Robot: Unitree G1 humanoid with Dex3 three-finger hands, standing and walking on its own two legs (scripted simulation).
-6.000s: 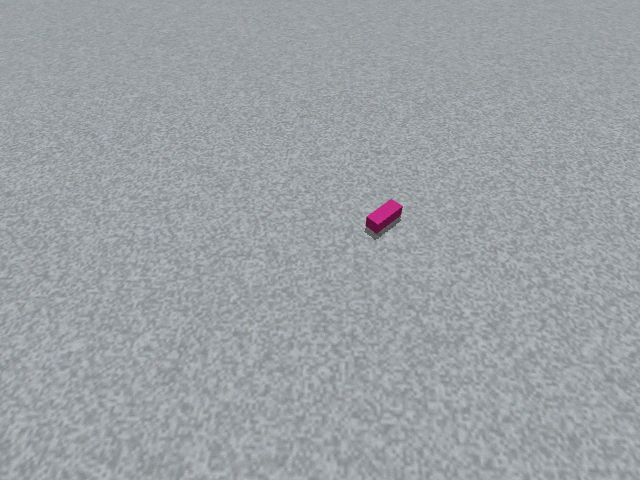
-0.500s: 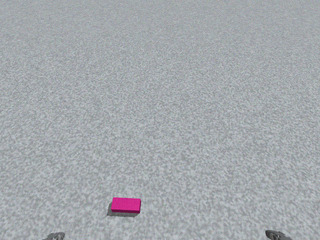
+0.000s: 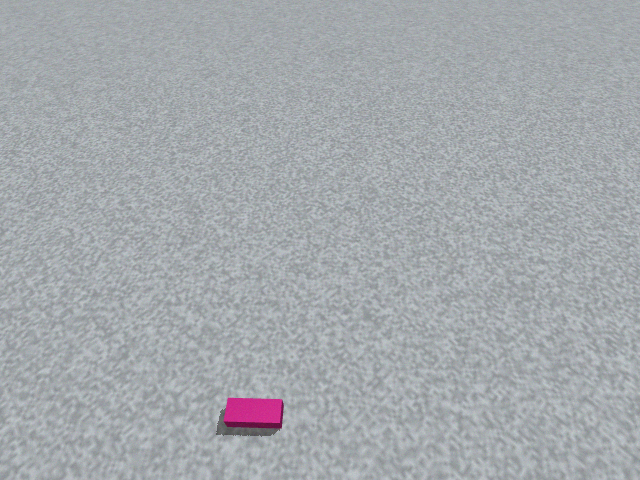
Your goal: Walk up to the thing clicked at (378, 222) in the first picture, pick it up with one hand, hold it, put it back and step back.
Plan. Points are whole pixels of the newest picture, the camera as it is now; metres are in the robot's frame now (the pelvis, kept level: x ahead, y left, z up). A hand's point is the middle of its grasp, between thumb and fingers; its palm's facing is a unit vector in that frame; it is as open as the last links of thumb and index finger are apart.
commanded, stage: walk up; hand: left
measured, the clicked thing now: (254, 413) +0.41 +0.23 -0.75
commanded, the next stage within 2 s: stand in 0.20 s
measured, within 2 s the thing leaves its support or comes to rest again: neither
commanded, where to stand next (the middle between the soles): +0.04 +0.00 m, yaw -1 degrees
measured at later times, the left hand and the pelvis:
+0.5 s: hand out of the picture +0.09 +0.25 -0.16, palm faces -0.02 -0.94 -0.34, open 7.4 cm; pelvis +0.01 +0.00 +0.00, yaw +0 degrees
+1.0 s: hand out of the picture +0.08 +0.25 -0.16, palm faces -0.03 -0.94 -0.34, open 7.4 cm; pelvis +0.01 +0.00 +0.00, yaw +0 degrees
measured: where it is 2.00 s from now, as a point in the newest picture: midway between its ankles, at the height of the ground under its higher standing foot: outside the picture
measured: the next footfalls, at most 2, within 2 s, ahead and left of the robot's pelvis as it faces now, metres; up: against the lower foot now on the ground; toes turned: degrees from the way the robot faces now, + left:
none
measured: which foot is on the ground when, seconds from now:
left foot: down 0.00-1.00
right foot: down 0.00-1.00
